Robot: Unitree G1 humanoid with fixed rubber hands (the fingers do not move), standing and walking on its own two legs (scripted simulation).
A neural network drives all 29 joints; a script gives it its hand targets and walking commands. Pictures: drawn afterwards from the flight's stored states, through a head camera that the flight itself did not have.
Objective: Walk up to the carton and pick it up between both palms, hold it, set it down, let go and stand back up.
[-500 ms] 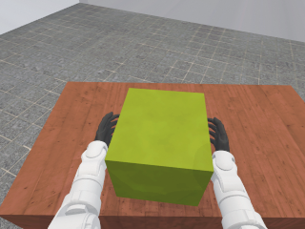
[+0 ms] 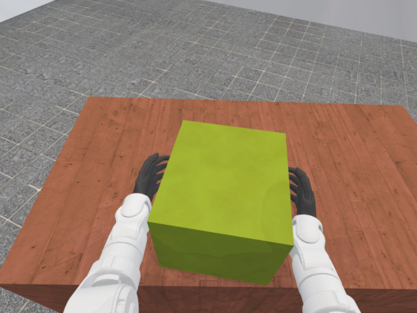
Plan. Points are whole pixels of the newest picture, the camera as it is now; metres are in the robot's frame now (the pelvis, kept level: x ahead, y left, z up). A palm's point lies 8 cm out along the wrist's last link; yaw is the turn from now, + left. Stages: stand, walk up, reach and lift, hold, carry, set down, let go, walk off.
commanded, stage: set down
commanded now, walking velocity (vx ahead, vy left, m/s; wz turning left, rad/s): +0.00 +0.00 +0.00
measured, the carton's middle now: (223, 199) +0.37 -0.02 -0.01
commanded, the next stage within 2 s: none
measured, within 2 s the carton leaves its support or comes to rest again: rests again in 0.18 s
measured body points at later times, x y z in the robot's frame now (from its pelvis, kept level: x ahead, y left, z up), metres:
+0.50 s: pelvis +0.00 +0.00 +0.00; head +0.07 +0.03 +0.44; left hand +0.39 +0.14 -0.01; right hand +0.33 -0.18 +0.00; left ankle -0.01 +0.11 -0.75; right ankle -0.02 -0.15 -0.75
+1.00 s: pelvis -0.02 +0.00 -0.01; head +0.06 +0.03 +0.43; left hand +0.39 +0.16 -0.02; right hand +0.33 -0.18 -0.02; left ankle -0.01 +0.11 -0.75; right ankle -0.02 -0.15 -0.75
